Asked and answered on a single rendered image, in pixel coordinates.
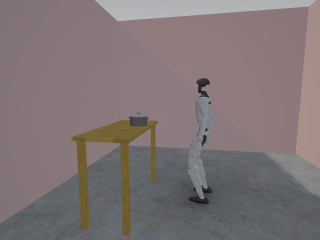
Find robot thigh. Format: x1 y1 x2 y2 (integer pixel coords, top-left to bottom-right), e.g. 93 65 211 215
194 141 206 167
187 136 205 173

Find robot left forearm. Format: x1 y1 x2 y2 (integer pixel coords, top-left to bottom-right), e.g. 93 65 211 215
196 116 207 143

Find robot left hand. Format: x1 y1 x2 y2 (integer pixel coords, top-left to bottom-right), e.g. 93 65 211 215
191 141 202 160

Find robot right hand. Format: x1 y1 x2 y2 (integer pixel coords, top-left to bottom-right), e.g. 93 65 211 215
203 135 210 149

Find table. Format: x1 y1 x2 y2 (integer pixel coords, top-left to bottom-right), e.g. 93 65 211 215
71 120 158 236

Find robot left upper arm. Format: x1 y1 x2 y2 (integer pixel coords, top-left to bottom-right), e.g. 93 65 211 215
196 97 209 122

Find lid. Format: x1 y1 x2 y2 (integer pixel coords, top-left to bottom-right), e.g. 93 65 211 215
130 114 148 117

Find robot right upper arm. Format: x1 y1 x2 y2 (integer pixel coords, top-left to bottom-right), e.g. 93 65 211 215
210 107 213 120

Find right robot thigh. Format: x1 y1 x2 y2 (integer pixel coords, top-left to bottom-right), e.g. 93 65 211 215
194 141 206 167

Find left robot thigh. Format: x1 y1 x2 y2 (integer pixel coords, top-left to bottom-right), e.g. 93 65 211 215
187 136 205 173

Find pot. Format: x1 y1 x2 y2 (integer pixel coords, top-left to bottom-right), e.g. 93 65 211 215
129 116 149 127

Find robot right forearm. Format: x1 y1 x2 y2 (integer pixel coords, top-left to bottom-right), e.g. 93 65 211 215
207 118 213 135

